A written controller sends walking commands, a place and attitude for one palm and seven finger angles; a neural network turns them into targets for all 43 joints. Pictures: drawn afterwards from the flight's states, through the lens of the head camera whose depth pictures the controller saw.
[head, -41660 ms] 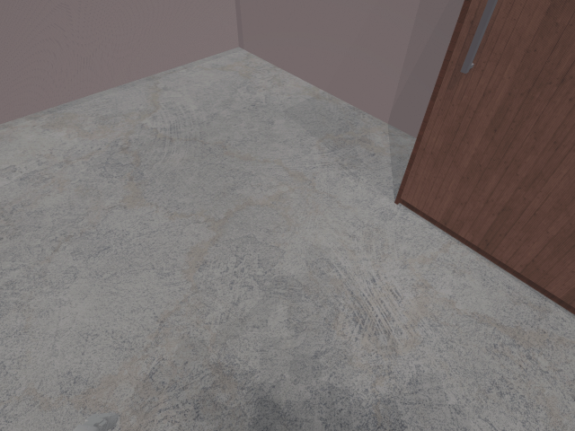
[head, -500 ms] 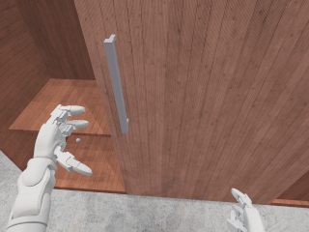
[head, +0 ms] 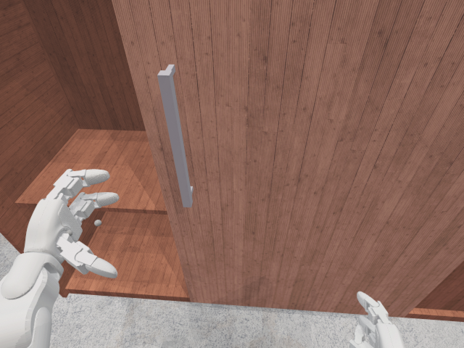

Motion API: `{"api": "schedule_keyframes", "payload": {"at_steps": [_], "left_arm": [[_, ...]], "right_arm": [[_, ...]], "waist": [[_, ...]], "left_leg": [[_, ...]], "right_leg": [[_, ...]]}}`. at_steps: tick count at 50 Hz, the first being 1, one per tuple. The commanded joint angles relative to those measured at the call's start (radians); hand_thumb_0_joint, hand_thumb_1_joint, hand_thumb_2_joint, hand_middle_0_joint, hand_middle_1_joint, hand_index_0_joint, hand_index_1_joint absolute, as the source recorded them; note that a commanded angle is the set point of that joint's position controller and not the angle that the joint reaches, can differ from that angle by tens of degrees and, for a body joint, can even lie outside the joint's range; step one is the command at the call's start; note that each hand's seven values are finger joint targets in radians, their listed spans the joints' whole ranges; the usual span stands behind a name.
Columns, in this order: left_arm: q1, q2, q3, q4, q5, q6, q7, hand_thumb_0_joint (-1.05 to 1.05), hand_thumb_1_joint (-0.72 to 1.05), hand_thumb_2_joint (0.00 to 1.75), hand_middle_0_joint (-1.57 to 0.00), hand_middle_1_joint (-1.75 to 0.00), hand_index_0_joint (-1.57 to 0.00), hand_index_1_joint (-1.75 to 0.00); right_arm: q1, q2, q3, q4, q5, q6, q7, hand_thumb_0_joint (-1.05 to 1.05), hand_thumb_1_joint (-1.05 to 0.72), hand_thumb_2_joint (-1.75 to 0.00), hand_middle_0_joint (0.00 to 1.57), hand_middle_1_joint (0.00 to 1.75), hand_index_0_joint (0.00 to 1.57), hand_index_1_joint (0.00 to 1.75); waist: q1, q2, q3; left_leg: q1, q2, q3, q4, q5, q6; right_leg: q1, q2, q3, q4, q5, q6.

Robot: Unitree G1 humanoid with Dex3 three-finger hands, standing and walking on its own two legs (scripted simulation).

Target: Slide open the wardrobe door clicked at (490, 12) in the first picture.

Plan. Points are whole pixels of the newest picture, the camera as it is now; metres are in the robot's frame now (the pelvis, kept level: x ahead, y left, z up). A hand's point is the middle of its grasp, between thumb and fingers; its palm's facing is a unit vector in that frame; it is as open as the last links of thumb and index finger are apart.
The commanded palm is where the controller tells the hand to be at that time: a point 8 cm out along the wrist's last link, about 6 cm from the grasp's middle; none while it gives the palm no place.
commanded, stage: draw the hand back to the body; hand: left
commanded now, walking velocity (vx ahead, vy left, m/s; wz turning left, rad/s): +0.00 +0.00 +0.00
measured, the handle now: (180, 145) +0.46 +0.17 +0.13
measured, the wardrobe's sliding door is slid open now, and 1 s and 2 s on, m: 0.56 0.56 0.56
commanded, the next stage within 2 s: step back with the hand held close in 1.14 s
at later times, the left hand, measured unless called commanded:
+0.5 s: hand (61, 221) +0.22 +0.27 +0.17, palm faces +0.43 -0.84 -0.33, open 11.4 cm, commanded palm +0.17 +0.30 +0.17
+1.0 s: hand (46, 230) +0.20 +0.28 +0.18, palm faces +0.48 -0.80 -0.36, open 7.5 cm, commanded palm +0.16 +0.31 +0.18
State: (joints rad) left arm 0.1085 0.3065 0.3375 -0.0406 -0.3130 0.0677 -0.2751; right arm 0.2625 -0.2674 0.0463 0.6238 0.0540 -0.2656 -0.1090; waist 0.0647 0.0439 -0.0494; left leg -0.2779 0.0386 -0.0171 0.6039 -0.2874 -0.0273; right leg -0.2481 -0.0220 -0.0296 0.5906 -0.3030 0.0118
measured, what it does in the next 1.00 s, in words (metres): stands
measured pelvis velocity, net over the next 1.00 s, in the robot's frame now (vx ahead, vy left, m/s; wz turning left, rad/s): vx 0.02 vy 0.01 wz -0.01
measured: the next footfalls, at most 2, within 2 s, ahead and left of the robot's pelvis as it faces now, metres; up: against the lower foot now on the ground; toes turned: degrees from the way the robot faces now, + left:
none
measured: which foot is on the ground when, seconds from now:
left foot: down 0.00-1.00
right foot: down 0.00-1.00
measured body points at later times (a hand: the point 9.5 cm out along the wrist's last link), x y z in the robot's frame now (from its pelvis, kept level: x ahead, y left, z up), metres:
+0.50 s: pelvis +0.01 +0.02 +0.01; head -0.01 +0.00 +0.46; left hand +0.19 +0.31 +0.19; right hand +0.20 -0.19 -0.07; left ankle +0.02 +0.14 -0.73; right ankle +0.01 -0.13 -0.73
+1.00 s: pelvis +0.02 +0.01 +0.01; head -0.02 -0.01 +0.46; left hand +0.17 +0.32 +0.20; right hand +0.21 -0.21 -0.06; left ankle +0.02 +0.14 -0.73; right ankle +0.01 -0.13 -0.73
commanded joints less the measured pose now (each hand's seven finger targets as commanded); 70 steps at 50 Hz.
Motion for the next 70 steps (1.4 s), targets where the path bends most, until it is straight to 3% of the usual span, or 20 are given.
{"api": "schedule_keyframes", "payload": {"at_steps": [1, 2, 3, 4, 5, 6, 7, 10, 16, 28, 38, 43, 47, 55, 61, 63, 64, 65, 66, 70], "left_arm": [[-0.299, 0.207, 0.067, -0.3, -0.025, -0.085, -0.002, 0.0, -0.44, 0.25, -0.25, -1.09, -0.25, -1.09], [-0.289, 0.226, 0.085, -0.285, -0.029, -0.082, -0.006, 0.0, -0.41, 0.27, -0.25, -1.07, -0.25, -1.07], [-0.277, 0.229, 0.09, -0.287, -0.031, -0.077, -0.013, 0.0, -0.37, 0.29, -0.24, -1.04, -0.24, -1.04], [-0.269, 0.321, 0.103, -0.362, 0.113, -0.128, 0.151, 0.0, -0.33, 0.31, -0.24, -1.02, -0.24, -1.02], [-0.178, 0.213, 0.048, -0.294, 0.127, -0.136, 0.215, 0.0, -0.3, 0.32, -0.24, -1.0, -0.24, -1.0], [-0.129, 0.162, 0.008, -0.281, 0.136, -0.134, 0.24, 0.0, -0.26, 0.34, -0.24, -0.98, -0.24, -0.98], [-0.096, 0.172, 0.012, -0.298, 0.155, -0.143, 0.263, 0.0, -0.22, 0.36, -0.24, -0.96, -0.24, -0.96], [-0.048, 0.182, 0.017, -0.375, 0.192, -0.174, 0.315, 0.0, -0.12, 0.41, -0.24, -0.89, -0.24, -0.89], [-0.023, 0.213, 0.037, -0.49, 0.232, -0.206, 0.369, 0.0, 0.1, 0.51, -0.23, -0.77, -0.23, -0.77], [0.163, 0.186, 0.069, -0.473, 0.241, -0.2, 0.37, 0.0, 0.54, 0.73, -0.21, -0.51, -0.21, -0.51], [0.205, 0.238, 0.142, -0.574, 0.242, -0.211, 0.383, 0.0, 0.9, 0.9, -0.2, -0.3, -0.2, -0.3], [0.196, 0.199, 0.1, -0.522, 0.244, -0.2, 0.381, 0.0, 0.9, 0.9, -0.2, -0.3, -0.2, -0.3], [0.202, 0.218, 0.122, -0.502, 0.242, -0.202, 0.381, 0.0, 0.9, 0.9, -0.2, -0.3, -0.2, -0.3], [0.191, 0.23, 0.129, -0.552, 0.245, -0.215, 0.386, 0.0, 0.9, 0.9, -0.2, -0.3, -0.2, -0.3], [0.197, 0.22, 0.129, -0.51, 0.239, -0.214, 0.382, 0.0, 0.9, 0.9, -0.2, -0.3, -0.2, -0.3], [0.156, 0.211, 0.109, -0.533, 0.241, -0.219, 0.378, 0.0, 0.9, 0.9, -0.2, -0.3, -0.2, -0.3], [0.016, 0.36, 0.244, -0.625, 0.259, -0.271, 0.394, 0.0, 0.9, 0.9, -0.2, -0.3, -0.2, -0.3], [0.142, 0.267, 0.175, -0.519, 0.255, -0.276, 0.385, 0.0, 0.9, 0.9, -0.2, -0.3, -0.2, -0.3], [0.206, 0.241, 0.149, -0.506, 0.26, -0.273, 0.381, 0.0, 0.9, 0.9, -0.2, -0.3, -0.2, -0.3], [0.321, 0.229, 0.146, -0.557, 0.261, -0.286, 0.384, 0.0, 0.9, 0.9, -0.2, -0.3, -0.2, -0.3]], "right_arm": [[-0.148, -0.1, -0.031, -0.169, -0.001, -0.085, -0.018, 0.0, -0.9, -0.9, 0.2, 0.3, 0.2, 0.3], [-0.147, -0.107, -0.031, -0.161, -0.002, -0.089, -0.022, 0.0, -0.9, -0.9, 0.2, 0.3, 0.2, 0.3], [-0.153, -0.105, -0.03, -0.161, 0.0, -0.093, -0.025, 0.0, -0.9, -0.9, 0.2, 0.3, 0.2, 0.3], [-0.184, -0.09, -0.034, -0.145, -0.039, -0.078, -0.02, 0.0, -0.9, -0.9, 0.2, 0.3, 0.2, 0.3], [-0.187, -0.082, -0.031, -0.135, -0.045, -0.071, -0.019, 0.0, -0.9, -0.9, 0.2, 0.3, 0.2, 0.3], [-0.189, -0.081, -0.027, -0.138, -0.044, -0.064, -0.014, 0.0, -0.9, -0.9, 0.2, 0.3, 0.2, 0.3], [-0.186, -0.085, -0.035, -0.129, -0.047, -0.054, -0.011, 0.0, -0.9, -0.9, 0.2, 0.3, 0.2, 0.3], [-0.185, -0.076, -0.034, -0.126, -0.053, -0.027, -0.004, 0.0, -0.9, -0.9, 0.2, 0.3, 0.2, 0.3], [-0.199, -0.072, -0.039, -0.123, -0.067, -0.006, -0.005, 0.0, -0.9, -0.9, 0.2, 0.3, 0.2, 0.3], [-0.204, -0.063, -0.049, -0.119, -0.07, 0.042, 0.013, 0.0, -0.9, -0.9, 0.2, 0.3, 0.2, 0.3], [-0.208, -0.055, -0.056, -0.127, -0.072, 0.047, 0.008, 0.0, -0.9, -0.9, 0.2, 0.3, 0.2, 0.3], [-0.203, -0.06, -0.059, -0.118, -0.07, 0.05, 0.008, 0.0, -0.9, -0.9, 0.2, 0.3, 0.2, 0.3], [-0.21, -0.063, -0.065, -0.118, -0.071, 0.056, 0.003, 0.0, -0.9, -0.9, 0.2, 0.3, 0.2, 0.3], [-0.218, -0.051, -0.059, -0.117, -0.075, 0.046, 0.002, 0.0, -0.9, -0.9, 0.2, 0.3, 0.2, 0.3], [-0.219, -0.053, -0.062, -0.114, -0.073, 0.047, 0.001, 0.0, -0.9, -0.9, 0.2, 0.3, 0.2, 0.3], [-0.225, -0.053, -0.062, -0.114, -0.07, 0.047, 0.002, 0.0, -0.9, -0.9, 0.2, 0.3, 0.2, 0.3], [-0.228, -0.085, -0.063, -0.152, -0.064, 0.073, 0.014, 0.0, -0.9, -0.9, 0.2, 0.3, 0.2, 0.3], [-0.225, -0.064, -0.062, -0.127, -0.068, 0.091, 0.015, 0.0, -0.9, -0.9, 0.2, 0.3, 0.2, 0.3], [-0.224, -0.063, -0.067, -0.137, -0.07, 0.102, 0.019, 0.0, -0.9, -0.9, 0.2, 0.3, 0.2, 0.3], [-0.195, -0.076, -0.083, -0.169, -0.069, 0.14, 0.023, 0.0, -0.9, -0.9, 0.2, 0.3, 0.2, 0.3]], "waist": [[-0.014, 0.032, -0.104], [-0.014, -0.003, -0.106], [-0.008, 0.024, -0.107], [0.011, -0.012, 0.001], [-0.007, -0.032, 0.038], [-0.006, -0.031, 0.061], [0.0, -0.065, 0.036], [0.003, 0.049, -0.034], [0.006, 0.034, -0.081], [0.018, -0.019, 0.001], [0.024, 0.049, -0.022], [0.01, 0.009, 0.036], [0.016, -0.037, 0.029], [0.023, 0.047, 0.003], [0.018, -0.03, 0.049], [0.012, 0.004, 0.045], [-0.021, -0.006, 0.098], [-0.031, -0.084, 0.098], [-0.027, -0.112, 0.086], [-0.034, -0.025, -0.052]], "left_leg": [[0.072, -0.05, 0.016, -0.108, 0.073, 0.05], [0.068, -0.047, 0.013, -0.106, 0.066, 0.053], [0.068, -0.048, 0.012, -0.111, 0.064, 0.053], [0.042, -0.058, 0.022, -0.137, 0.053, 0.052], [0.048, -0.055, 0.022, -0.149, 0.018, 0.048], [0.048, -0.051, 0.013, -0.159, -0.002, 0.047], [0.063, -0.048, 0.017, -0.166, 0.009, 0.05], [0.11, -0.043, 0.023, -0.197, 0.041, 0.045], [0.161, -0.035, 0.02, -0.232, 0.111, 0.044], [0.17, -0.028, 0.029, -0.258, 0.235, 0.039], [0.197, -0.035, 0.046, -0.243, 0.263, 0.041], [0.191, -0.034, 0.048, -0.253, 0.223, 0.043], [0.198, -0.036, 0.05, -0.257, 0.202, 0.049], [0.203, -0.042, 0.051, -0.254, 0.197, 0.046], [0.19, -0.038, 0.052, -0.262, 0.165, 0.049], [0.201, -0.038, 0.053, -0.266, 0.152, 0.049], [0.103, -0.029, 0.036, -0.211, 0.095, 0.064], [0.102, -0.036, 0.025, -0.175, 0.102, 0.065], [0.112, -0.037, 0.027, -0.149, 0.138, 0.065], [0.124, -0.014, 0.025, -0.149, 0.298, 0.056]], "right_leg": [[-0.014, 0.035, -0.019, -0.127, 0.08, -0.017], [-0.006, 0.038, -0.015, -0.134, 0.069, -0.015], [-0.002, 0.034, -0.015, -0.135, 0.066, -0.017], [-0.027, 0.021, 0.019, -0.223, 0.028, -0.009], [-0.038, 0.013, 0.005, -0.226, -0.022, -0.009], [-0.043, 0.012, -0.003, -0.213, -0.029, -0.01], [-0.018, 0.016, -0.002, -0.224, -0.02, -0.01], [0.052, 0.009, -0.006, -0.198, 0.037, -0.016], [0.119, 0.015, -0.013, -0.206, 0.111, -0.019], [0.16, 0.02, -0.026, -0.222, 0.217, -0.018], [0.176, 0.019, -0.021, -0.236, 0.259, -0.017], [0.135, 0.022, -0.024, -0.254, 0.216, -0.012], [0.137, 0.024, -0.022, -0.265, 0.195, -0.009], [0.161, 0.018, -0.015, -0.27, 0.195, -0.013], [0.136, 0.022, -0.017, -0.288, 0.152, -0.007], [0.13, 0.019, -0.011, -0.296, 0.132, -0.008], [0.037, -0.024, 0.061, -0.353, 0.143, -0.009], [0.007, -0.049, 0.061, -0.362, 0.13, -0.013], [-0.008, -0.063, 0.074, -0.363, 0.164, -0.017], [0.051, -0.064, 0.035, -0.261, 0.3, -0.013]]}}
